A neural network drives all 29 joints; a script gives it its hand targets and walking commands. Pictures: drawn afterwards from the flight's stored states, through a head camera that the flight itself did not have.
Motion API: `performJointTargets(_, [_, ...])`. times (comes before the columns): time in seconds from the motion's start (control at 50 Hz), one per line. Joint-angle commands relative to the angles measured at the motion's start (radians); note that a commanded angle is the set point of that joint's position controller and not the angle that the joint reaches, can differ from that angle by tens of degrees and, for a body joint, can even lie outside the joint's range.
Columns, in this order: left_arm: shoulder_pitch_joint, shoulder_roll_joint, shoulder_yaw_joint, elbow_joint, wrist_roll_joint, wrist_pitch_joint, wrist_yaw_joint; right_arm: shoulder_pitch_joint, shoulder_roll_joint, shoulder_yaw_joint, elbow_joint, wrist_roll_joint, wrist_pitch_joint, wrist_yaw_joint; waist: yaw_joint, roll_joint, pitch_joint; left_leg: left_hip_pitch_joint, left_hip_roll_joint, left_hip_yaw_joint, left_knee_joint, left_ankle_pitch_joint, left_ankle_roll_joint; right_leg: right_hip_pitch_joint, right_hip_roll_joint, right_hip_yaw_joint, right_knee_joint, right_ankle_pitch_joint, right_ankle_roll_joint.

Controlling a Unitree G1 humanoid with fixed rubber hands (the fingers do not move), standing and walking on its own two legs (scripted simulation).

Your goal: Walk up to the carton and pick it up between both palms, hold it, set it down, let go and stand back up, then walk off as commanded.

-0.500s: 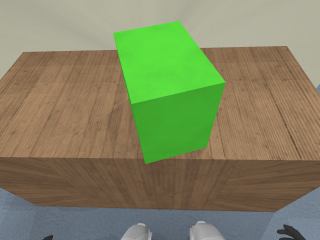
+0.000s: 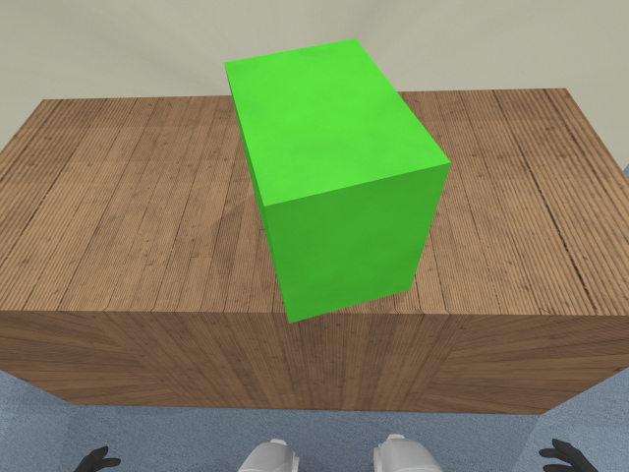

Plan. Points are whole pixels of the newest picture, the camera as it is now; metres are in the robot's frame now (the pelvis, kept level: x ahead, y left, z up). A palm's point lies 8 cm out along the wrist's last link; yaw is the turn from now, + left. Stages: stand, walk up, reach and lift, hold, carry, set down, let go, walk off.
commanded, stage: walk up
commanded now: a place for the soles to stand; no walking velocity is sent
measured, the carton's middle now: (322, 182) +0.52 +0.01 +0.05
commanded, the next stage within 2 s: reach and lift in 0.06 s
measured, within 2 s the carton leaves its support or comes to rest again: neither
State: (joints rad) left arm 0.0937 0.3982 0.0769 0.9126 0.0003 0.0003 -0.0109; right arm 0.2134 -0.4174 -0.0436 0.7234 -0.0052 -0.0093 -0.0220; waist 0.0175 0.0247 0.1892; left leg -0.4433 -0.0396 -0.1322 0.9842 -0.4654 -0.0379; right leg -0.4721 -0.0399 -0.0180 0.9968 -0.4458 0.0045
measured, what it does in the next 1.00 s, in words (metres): stands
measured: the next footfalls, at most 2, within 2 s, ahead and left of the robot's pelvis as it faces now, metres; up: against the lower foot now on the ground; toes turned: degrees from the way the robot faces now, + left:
none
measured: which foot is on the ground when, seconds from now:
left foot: down 0.00-1.00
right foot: down 0.00-1.00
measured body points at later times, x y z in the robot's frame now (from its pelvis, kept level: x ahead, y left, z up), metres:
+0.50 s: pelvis +0.00 -0.02 +0.02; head +0.05 -0.03 +0.47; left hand +0.19 +0.25 -0.06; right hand +0.15 -0.30 -0.09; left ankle +0.05 +0.16 -0.68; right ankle +0.06 -0.12 -0.68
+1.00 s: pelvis +0.00 -0.03 +0.04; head +0.03 -0.01 +0.49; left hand +0.18 +0.22 -0.04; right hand +0.16 -0.28 -0.03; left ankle +0.05 +0.16 -0.68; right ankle +0.06 -0.12 -0.68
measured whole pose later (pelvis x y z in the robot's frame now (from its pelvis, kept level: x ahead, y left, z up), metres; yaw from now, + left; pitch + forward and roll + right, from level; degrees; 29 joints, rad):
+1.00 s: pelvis +0.00 -0.03 +0.04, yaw +0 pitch +2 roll +1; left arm 0.21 0.21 0.03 0.35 0.00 0.16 0.13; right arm 0.21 -0.24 -0.08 0.71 0.00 -0.30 0.11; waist 0.03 -0.06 0.03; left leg -0.42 0.03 -0.13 0.63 -0.26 -0.08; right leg -0.47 0.00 -0.04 0.68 -0.26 -0.04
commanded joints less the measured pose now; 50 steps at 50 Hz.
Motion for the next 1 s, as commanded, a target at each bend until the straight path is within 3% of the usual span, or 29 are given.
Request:
performJointTargets(0.0, [-0.033, 0.284, 0.065, -0.088, 0.015, -0.035, 0.007, 0.028, -0.222, -0.064, 0.03, -0.022, -0.036, -0.012, -0.009, -0.144, -0.229, -0.024, -0.008, 0.067, -0.087, -0.022, 0.097, 0.077, -0.228, 0.423, -0.48, -0.099, -0.207])
performJointTargets(0.02, [-0.056, 0.293, 0.058, -0.091, 0.017, -0.035, 0.012, 0.045, -0.222, -0.071, 0.025, -0.018, -0.039, -0.008, -0.034, -0.105, -0.24, 0.034, 0.008, 0.074, -0.102, 0.047, 0.104, 0.056, -0.23, 0.387, -0.436, -0.006, -0.216])
performJointTargets(0.04, [-0.058, 0.277, 0.058, -0.106, 0.006, -0.036, 0.011, 0.08, -0.236, -0.072, 0.034, -0.016, -0.045, -0.008, -0.035, -0.079, -0.291, 0.087, 0.039, 0.031, -0.187, 0.155, 0.11, 0.063, -0.186, 0.338, -0.354, 0.113, -0.191])
performJointTargets(0.06, [-0.324, 0.183, 0.035, -0.38, 0.036, 0.214, 0.071, -0.271, -0.068, -0.185, 0.217, -0.17, -0.257, 0.052, -0.063, 0.047, -0.206, -0.187, 0.124, 0.1, -0.299, -0.15, 0.027, 0.077, 0.051, -0.092, -0.167, -0.04, -0.037])
performJointTargets(0.1, [-0.21, 0.1, 0.025, -0.363, 0.111, 0.323, 0.071, -0.267, -0.181, -0.191, 0.273, -0.189, -0.262, 0.079, -0.113, 0.079, -0.092, -0.454, 0.213, 0.079, -0.346, -0.365, 0.115, 0.262, 0.096, -0.169, 0.001, 0.081, -0.026])
performJointTargets(0.12, [-0.212, 0.081, 0.05, -0.343, 0.11, 0.345, 0.065, -0.262, -0.165, -0.184, 0.276, -0.176, -0.266, 0.083, -0.103, 0.025, -0.111, -0.422, 0.191, 0.101, -0.337, -0.281, 0.11, 0.272, 0.074, -0.139, -0.05, 0.095, -0.042])
performJointTargets(0.14, [-0.21, 0.118, 0.065, -0.421, 0.111, 0.352, 0.066, -0.257, -0.155, -0.206, 0.242, -0.161, -0.287, 0.085, -0.067, 0.036, -0.182, -0.335, 0.18, 0.127, -0.302, -0.215, 0.085, 0.239, 0.057, -0.13, -0.085, 0.089, -0.045])
performJointTargets(0.2, [-0.176, 0.113, 0.058, -0.545, 0.073, 0.373, 0.076, -0.227, -0.131, -0.196, 0.179, -0.126, -0.288, 0.087, -0.044, -0.061, -0.276, -0.002, 0.117, 0.146, -0.239, 0.067, 0.039, 0.054, 0.025, -0.09, -0.228, 0.136, -0.08])
performJointTargets(0.22, [-0.135, 0.11, 0.07, -0.545, 0.068, 0.368, 0.076, -0.193, -0.115, -0.188, 0.168, -0.103, -0.292, 0.084, -0.031, -0.1, -0.309, 0.077, 0.105, 0.149, -0.244, 0.151, 0.037, 0.062, 0.032, -0.077, -0.275, 0.212, -0.065])
performJointTargets(0.26, [-0.073, 0.098, 0.078, -0.609, 0.072, 0.347, 0.077, -0.175, -0.136, -0.18, 0.093, -0.062, -0.302, 0.076, -0.011, -0.126, -0.394, 0.153, 0.082, 0.142, -0.264, 0.323, 0.025, 0.187, 0.047, -0.076, -0.309, 0.394, -0.037])
performJointTargets(0.28, [-0.042, 0.097, 0.094, -0.573, 0.09, 0.353, 0.073, -0.157, -0.127, -0.158, 0.108, -0.052, -0.298, 0.07, -0.025, -0.131, -0.379, 0.139, 0.059, 0.151, -0.283, 0.337, 0.034, 0.223, 0.047, -0.056, -0.334, 0.445, -0.025])
performJointTargets(0.3, [-0.024, 0.089, 0.094, -0.599, 0.09, 0.349, 0.081, -0.13, -0.115, -0.135, 0.133, -0.03, -0.301, 0.074, -0.012, -0.086, -0.393, 0.126, 0.053, 0.148, -0.285, 0.384, 0.025, 0.262, 0.044, -0.047, -0.321, 0.482, -0.03])
performJointTargets(0.32, [0.029, 0.091, 0.13, -0.559, 0.113, 0.354, 0.07, -0.112, -0.112, -0.103, 0.103, -0.022, -0.301, 0.069, 0.019, -0.127, -0.404, 0.13, 0.04, 0.162, -0.31, 0.388, 0.042, 0.353, 0.041, -0.017, -0.36, 0.564, -0.023])
performJointTargets(0.36, [0.041, 0.103, 0.141, -0.586, 0.103, 0.329, 0.064, -0.125, -0.107, -0.086, 0.014, -0.009, -0.315, 0.061, 0.041, -0.176, -0.398, 0.107, 0.013, 0.163, -0.337, 0.355, 0.06, 0.4, 0.042, 0.027, -0.401, 0.525, 0.001])
performJointTargets(0.4, [0.064, 0.079, 0.131, -0.583, 0.099, 0.311, 0.072, -0.094, -0.107, -0.083, -0.008, -0.003, -0.32, 0.061, 0.014, -0.165, -0.462, 0.134, 0.008, 0.173, -0.367, 0.381, 0.049, 0.443, 0.045, 0.007, -0.405, 0.603, 0.004])
performJointTargets(0.46, [0.049, 0.059, 0.109, -0.616, 0.053, 0.256, 0.072, -0.078, -0.08, -0.086, -0.071, 0.0, -0.337, 0.061, 0.014, -0.209, -0.494, 0.138, 0.002, 0.185, -0.409, 0.305, 0.059, 0.451, 0.036, 0.046, -0.475, 0.416, 0.007])
performJointTargets(0.48, [0.035, 0.057, 0.104, -0.637, 0.035, 0.235, 0.079, -0.083, -0.068, -0.082, -0.057, 0.012, -0.354, 0.069, 0.024, -0.173, -0.492, 0.142, 0.003, 0.179, -0.426, 0.319, 0.056, 0.447, 0.037, 0.043, -0.485, 0.393, 0.002])
performJointTargets(0.6, [0.036, 0.014, 0.054, -0.652, -0.038, 0.149, 0.105, -0.052, 0.005, -0.076, -0.169, 0.011, -0.357, 0.08, 0.042, -0.225, -0.408, 0.064, 0.007, 0.221, -0.478, 0.18, 0.055, 0.411, -0.031, 0.134, -0.616, 0.007, 0.009])
performJointTargets(0.66, [0.019, -0.02, 0.004, -0.706, -0.066, 0.127, 0.109, -0.036, 0.014, -0.073, -0.216, 0.039, -0.356, 0.09, 0.022, -0.268, -0.407, 0.274, -0.021, 0.204, -0.42, 0.147, 0.039, 0.176, -0.081, 0.147, -0.695, -0.149, -0.047])
performJointTargets(0.68, [0.004, -0.016, -0.005, -0.767, -0.065, 0.119, 0.117, -0.033, 0.015, -0.069, -0.243, 0.051, -0.364, 0.089, 0.028, -0.227, -0.435, 0.336, -0.019, 0.191, -0.409, 0.166, 0.027, 0.121, -0.095, 0.133, -0.69, -0.118, -0.058])
performJointTargets(0.72, [0.005, -0.032, -0.009, -0.764, -0.06, 0.113, 0.125, -0.055, 0.005, -0.066, -0.278, 0.055, -0.354, 0.097, 0.047, -0.224, -0.409, 0.395, -0.008, 0.182, -0.379, 0.151, 0.026, 0.016, -0.137, 0.147, -0.731, -0.239, -0.091])
performJointTargets(0.74, [-0.01, -0.049, -0.033, -0.755, -0.086, 0.115, 0.126, -0.052, 0.009, -0.075, -0.286, 0.042, -0.342, 0.102, 0.011, -0.221, -0.385, 0.401, -0.019, 0.173, -0.415, 0.14, 0.026, 0.024, -0.113, 0.134, -0.736, -0.215, -0.079])
performJointTargets(0.82, [-0.004, -0.073, -0.047, -0.805, -0.054, 0.106, 0.148, -0.046, 0.004, -0.068, -0.293, 0.071, -0.337, 0.118, 0.017, -0.145, -0.405, 0.455, -0.027, 0.165, -0.388, 0.113, 0.019, -0.037, -0.124, 0.134, -0.721, -0.243, -0.102])
performJointTargets(0.84, [0.017, -0.09, -0.052, -0.797, -0.051, 0.111, 0.146, -0.038, -0.007, -0.07, -0.289, 0.068, -0.326, 0.112, 0.028, -0.184, -0.391, 0.528, -0.02, 0.154, -0.386, 0.126, 0.023, -0.101, -0.139, 0.124, -0.748, -0.254, -0.108])
performJointTargets(0.88, [0.034, -0.117, -0.071, -0.76, -0.062, 0.113, 0.155, -0.035, -0.006, -0.088, -0.291, 0.07, -0.322, 0.12, 0.012, -0.154, -0.354, 0.471, -0.013, 0.168, -0.466, 0.089, 0.025, -0.014, -0.089, 0.084, -0.73, -0.184, -0.08])
performJointTargets(0.92, [0.024, -0.131, -0.07, -0.794, -0.057, 0.098, 0.169, -0.06, -0.009, -0.082, -0.323, 0.08, -0.323, 0.135, 0.022, -0.153, -0.377, 0.461, -0.005, 0.152, -0.474, 0.099, 0.019, -0.007, -0.095, 0.085, -0.727, -0.161, -0.082])
performJointTargets(0.94, [0.027, -0.146, -0.099, -0.786, -0.069, 0.09, 0.174, -0.072, -0.019, -0.096, -0.279, 0.084, -0.319, 0.144, -0.002, -0.133, -0.348, 0.42, -0.001, 0.151, -0.513, 0.072, 0.018, 0.042, -0.06, 0.069, -0.715, -0.131, -0.076])
performJointTargets(0.96, [0.047, -0.154, -0.095, -0.805, -0.063, 0.081, 0.185, -0.056, -0.005, -0.091, -0.259, 0.101, -0.33, 0.147, 0.007, -0.076, -0.354, 0.348, 0.013, 0.164, -0.548, 0.098, 0.017, 0.137, -0.03, 0.046, -0.672, -0.02, -0.066])
performJointTargets(0.98, [0.061, -0.18, -0.112, -0.787, -0.069, 0.067, 0.189, -0.061, -0.027, -0.106, -0.277, 0.086, -0.326, 0.161, 0.01, -0.072, -0.363, 0.268, 0.031, 0.167, -0.585, 0.058, 0.026, 0.238, -0.011, 0.047, -0.65, -0.019, -0.053])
